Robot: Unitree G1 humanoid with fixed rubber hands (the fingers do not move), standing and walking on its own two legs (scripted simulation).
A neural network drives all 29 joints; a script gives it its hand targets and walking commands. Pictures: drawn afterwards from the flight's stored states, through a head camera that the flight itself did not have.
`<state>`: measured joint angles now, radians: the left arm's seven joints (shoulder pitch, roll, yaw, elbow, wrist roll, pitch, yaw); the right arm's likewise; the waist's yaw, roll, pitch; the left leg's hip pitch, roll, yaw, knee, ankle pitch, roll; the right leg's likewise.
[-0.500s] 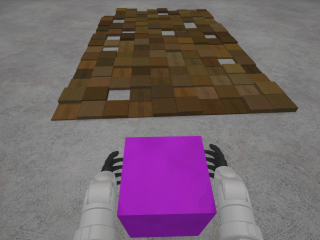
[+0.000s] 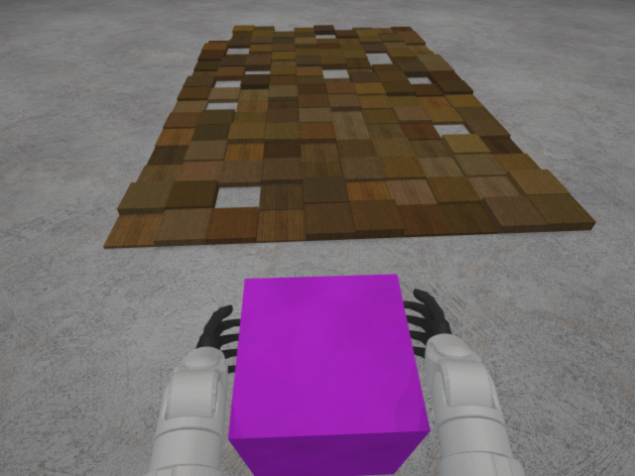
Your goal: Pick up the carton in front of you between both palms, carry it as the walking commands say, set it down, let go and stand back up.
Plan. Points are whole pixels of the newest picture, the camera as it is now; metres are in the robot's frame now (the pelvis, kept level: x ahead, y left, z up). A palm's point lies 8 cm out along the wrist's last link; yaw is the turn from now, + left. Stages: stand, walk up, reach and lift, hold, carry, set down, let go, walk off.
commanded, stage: reach and lift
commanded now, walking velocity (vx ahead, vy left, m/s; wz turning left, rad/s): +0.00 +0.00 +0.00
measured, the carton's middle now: (323, 382) +0.29 +0.00 -0.05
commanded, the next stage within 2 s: hold in 0.18 s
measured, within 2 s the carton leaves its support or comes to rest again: neither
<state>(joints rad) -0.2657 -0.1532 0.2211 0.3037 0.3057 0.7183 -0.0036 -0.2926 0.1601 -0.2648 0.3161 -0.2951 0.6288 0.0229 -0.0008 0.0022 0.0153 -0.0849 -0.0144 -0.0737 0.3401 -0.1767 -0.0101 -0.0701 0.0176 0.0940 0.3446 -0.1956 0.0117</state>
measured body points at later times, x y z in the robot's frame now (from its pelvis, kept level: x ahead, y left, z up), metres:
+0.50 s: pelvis -0.02 +0.00 +0.00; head -0.07 +0.00 +0.45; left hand +0.28 +0.15 +0.04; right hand +0.29 -0.15 +0.05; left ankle +0.01 +0.13 -0.75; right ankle +0.00 -0.13 -0.75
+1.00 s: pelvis -0.01 +0.00 +0.00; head -0.05 +0.00 +0.45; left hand +0.29 +0.15 +0.03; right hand +0.30 -0.15 +0.05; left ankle +0.01 +0.13 -0.75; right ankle +0.00 -0.13 -0.75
